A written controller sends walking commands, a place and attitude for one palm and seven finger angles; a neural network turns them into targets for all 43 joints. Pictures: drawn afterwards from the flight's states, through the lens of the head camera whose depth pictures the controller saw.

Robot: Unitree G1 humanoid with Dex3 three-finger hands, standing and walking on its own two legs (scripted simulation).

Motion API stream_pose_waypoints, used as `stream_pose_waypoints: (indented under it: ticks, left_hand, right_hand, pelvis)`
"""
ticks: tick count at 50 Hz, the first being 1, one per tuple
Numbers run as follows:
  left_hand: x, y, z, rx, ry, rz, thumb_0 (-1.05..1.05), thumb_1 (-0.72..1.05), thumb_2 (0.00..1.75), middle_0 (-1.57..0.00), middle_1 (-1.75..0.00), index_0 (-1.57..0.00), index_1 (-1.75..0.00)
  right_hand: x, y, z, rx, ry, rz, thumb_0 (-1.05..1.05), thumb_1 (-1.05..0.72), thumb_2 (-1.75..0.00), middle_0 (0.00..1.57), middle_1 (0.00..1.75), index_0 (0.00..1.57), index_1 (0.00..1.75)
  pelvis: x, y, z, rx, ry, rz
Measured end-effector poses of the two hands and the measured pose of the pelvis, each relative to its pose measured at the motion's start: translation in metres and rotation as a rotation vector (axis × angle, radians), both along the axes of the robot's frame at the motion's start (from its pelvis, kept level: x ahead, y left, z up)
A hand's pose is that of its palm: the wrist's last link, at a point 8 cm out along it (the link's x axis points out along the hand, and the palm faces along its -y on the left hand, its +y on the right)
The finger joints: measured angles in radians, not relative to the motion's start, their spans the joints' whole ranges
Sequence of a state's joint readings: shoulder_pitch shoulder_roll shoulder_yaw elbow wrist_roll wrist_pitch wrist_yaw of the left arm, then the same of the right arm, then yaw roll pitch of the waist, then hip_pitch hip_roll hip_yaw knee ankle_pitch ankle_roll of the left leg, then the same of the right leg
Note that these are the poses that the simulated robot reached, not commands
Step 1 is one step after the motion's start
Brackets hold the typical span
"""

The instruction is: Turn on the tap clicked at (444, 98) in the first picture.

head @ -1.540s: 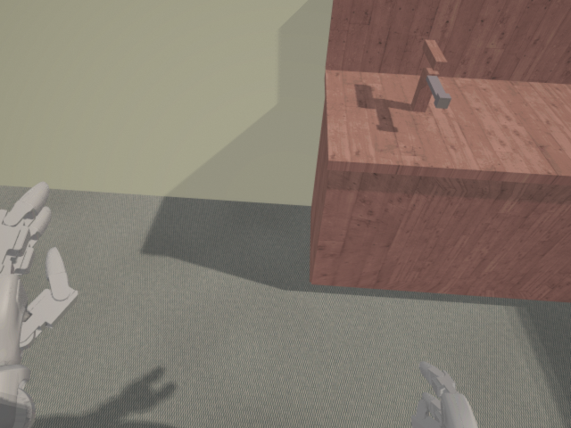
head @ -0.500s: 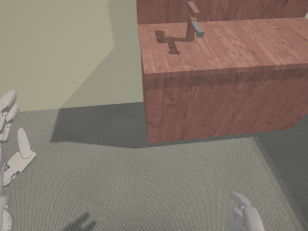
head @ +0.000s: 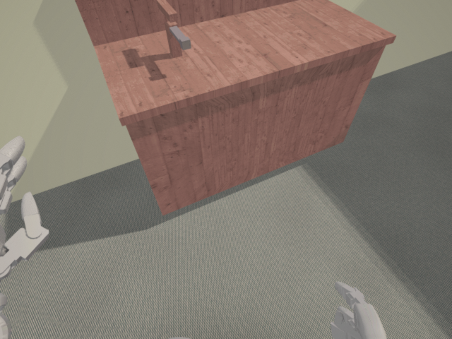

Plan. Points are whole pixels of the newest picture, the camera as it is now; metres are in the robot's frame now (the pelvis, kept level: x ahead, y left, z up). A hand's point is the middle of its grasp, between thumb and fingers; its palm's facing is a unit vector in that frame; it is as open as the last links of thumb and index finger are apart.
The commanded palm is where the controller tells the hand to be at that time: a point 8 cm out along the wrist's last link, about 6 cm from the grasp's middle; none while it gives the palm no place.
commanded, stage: walk to a spot facing it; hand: left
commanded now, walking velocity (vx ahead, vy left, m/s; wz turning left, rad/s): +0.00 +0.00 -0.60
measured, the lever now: (185, 43) +0.92 +0.19 +0.05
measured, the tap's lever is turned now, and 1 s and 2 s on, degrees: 0 0 0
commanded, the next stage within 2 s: turn to face it in 1.60 s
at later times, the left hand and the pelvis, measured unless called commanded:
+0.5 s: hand (144, 209) +0.25 +0.12 +0.16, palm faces +0.10 -0.90 -0.42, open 7.4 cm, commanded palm +0.21 +0.19 +0.18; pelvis -0.03 -0.03 -0.02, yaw -18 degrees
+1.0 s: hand (234, 162) +0.33 +0.01 +0.18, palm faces -0.13 -0.88 -0.45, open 7.4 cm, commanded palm +0.31 +0.07 +0.18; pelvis +0.02 -0.07 +0.00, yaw -35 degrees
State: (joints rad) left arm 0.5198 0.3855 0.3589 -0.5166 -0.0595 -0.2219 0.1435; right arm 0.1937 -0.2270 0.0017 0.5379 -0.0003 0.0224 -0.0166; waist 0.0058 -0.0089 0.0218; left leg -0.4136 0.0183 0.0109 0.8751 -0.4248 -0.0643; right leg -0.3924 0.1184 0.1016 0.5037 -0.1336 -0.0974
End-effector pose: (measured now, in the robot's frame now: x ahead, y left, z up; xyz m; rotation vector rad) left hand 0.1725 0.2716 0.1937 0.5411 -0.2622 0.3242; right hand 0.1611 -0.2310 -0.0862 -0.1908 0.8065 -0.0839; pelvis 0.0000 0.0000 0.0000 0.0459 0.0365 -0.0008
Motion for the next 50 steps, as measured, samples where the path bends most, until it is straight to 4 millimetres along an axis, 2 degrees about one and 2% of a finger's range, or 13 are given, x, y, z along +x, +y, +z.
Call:
stream_pose_waypoints:
  ticks: [6, 12, 15, 18, 21, 23, 28, 33, 38, 41, 46, 50]
  left_hand:
    - [0.008, 0.002, -0.002, -0.029, -0.032, -0.048, 0.01, 0.89, 0.9, -0.21, -0.3, -0.22, -0.3]
    - [0.019, -0.005, -0.01, -0.035, -0.025, -0.107, 0.01, 0.89, 0.9, -0.21, -0.3, -0.21, -0.3]
    - [0.025, -0.02, -0.01, -0.046, -0.014, -0.138, 0.02, 0.89, 0.9, -0.21, -0.3, -0.21, -0.3]
    - [0.036, -0.044, -0.01, -0.03, -0.022, -0.19, 0.02, 0.89, 0.9, -0.21, -0.3, -0.21, -0.3]
    - [0.049, -0.071, -0.013, 0.001, -0.058, -0.253, 0.02, 0.89, 0.9, -0.21, -0.3, -0.21, -0.3]
    - [0.054, -0.085, -0.015, -0.02, -0.065, -0.291, 0.02, 0.89, 0.9, -0.21, -0.3, -0.21, -0.3]
    - [0.057, -0.111, -0.011, -0.028, -0.026, -0.393, 0.02, 0.89, 0.9, -0.21, -0.3, -0.22, -0.3]
    - [0.067, -0.117, 0.003, -0.003, -0.055, -0.448, 0.01, 0.89, 0.89, -0.22, -0.3, -0.22, -0.3]
    - [0.093, -0.118, 0.003, -0.048, -0.127, -0.462, 0.01, 0.89, 0.9, -0.21, -0.3, -0.22, -0.3]
    - [0.113, -0.129, 0.0, -0.061, -0.135, -0.48, 0.01, 0.89, 0.9, -0.21, -0.3, -0.21, -0.3]
    - [0.133, -0.167, -0.002, -0.05, -0.074, -0.538, 0.02, 0.89, 0.9, -0.21, -0.3, -0.21, -0.3]
    - [0.145, -0.207, -0.001, -0.004, -0.054, -0.595, 0.02, 0.89, 0.9, -0.21, -0.3, -0.21, -0.3]
  right_hand:
    - [-0.02, -0.02, 0.013, -0.059, -0.002, -0.07, 0.02, -0.91, -0.9, 0.2, 0.3, 0.2, 0.3]
    - [-0.041, -0.017, 0.017, -0.048, -0.06, -0.15, 0.02, -0.91, -0.9, 0.19, 0.3, 0.2, 0.3]
    - [-0.053, -0.012, 0.012, -0.003, -0.077, -0.173, 0.01, -0.91, -0.9, 0.19, 0.3, 0.2, 0.3]
    - [-0.067, -0.012, 0.0, 0.044, -0.083, -0.186, 0.01, -0.91, -0.9, 0.2, 0.3, 0.2, 0.3]
    - [-0.082, -0.021, -0.019, 0.07, -0.067, -0.204, 0.01, -0.9, -0.9, 0.2, 0.3, 0.21, 0.3]
    - [-0.097, -0.03, -0.025, 0.066, -0.028, -0.236, 0.01, -0.9, -0.9, 0.2, 0.3, 0.21, 0.3]
    - [-0.137, -0.058, -0.016, 0.017, 0.051, -0.358, 0.02, -0.91, -0.9, 0.2, 0.3, 0.21, 0.3]
    - [-0.167, -0.079, 0.002, -0.064, 0.078, -0.451, 0.02, -0.91, -0.9, 0.2, 0.3, 0.2, 0.3]
    - [-0.17, -0.088, 0.011, -0.132, 0.014, -0.525, 0.02, -0.91, -0.9, 0.2, 0.3, 0.2, 0.3]
    - [-0.165, -0.084, 0.013, -0.112, -0.038, -0.576, 0.02, -0.91, -0.9, 0.19, 0.3, 0.2, 0.3]
    - [-0.154, -0.073, 0.009, -0.02, -0.068, -0.613, 0.02, -0.91, -0.9, 0.2, 0.3, 0.2, 0.3]
    - [-0.151, -0.076, -0.003, 0.039, -0.054, -0.632, 0.01, -0.9, -0.9, 0.2, 0.3, 0.21, 0.3]
  pelvis:
    - [-0.009, 0.006, 0.0, -0.01, 0.02, -0.064]
    - [-0.017, 0.007, -0.003, -0.015, -0.009, -0.136]
    - [-0.016, 0.003, -0.003, -0.04, -0.027, -0.193]
    - [-0.018, -0.008, -0.009, -0.059, -0.046, -0.241]
    - [-0.026, -0.02, -0.021, -0.077, -0.059, -0.265]
    - [-0.031, -0.024, -0.021, -0.069, -0.06, -0.287]
    - [-0.031, -0.028, -0.009, -0.048, -0.036, -0.352]
    - [-0.022, -0.03, 0.001, -0.02, -0.009, -0.407]
    - [-0.008, -0.023, -0.004, -0.033, -0.01, -0.465]
    - [-0.003, -0.026, -0.003, -0.04, -0.034, -0.498]
    - [0.009, -0.043, 0.003, -0.07, -0.021, -0.554]
    - [0.016, -0.067, 0.001, -0.083, -0.012, -0.606]
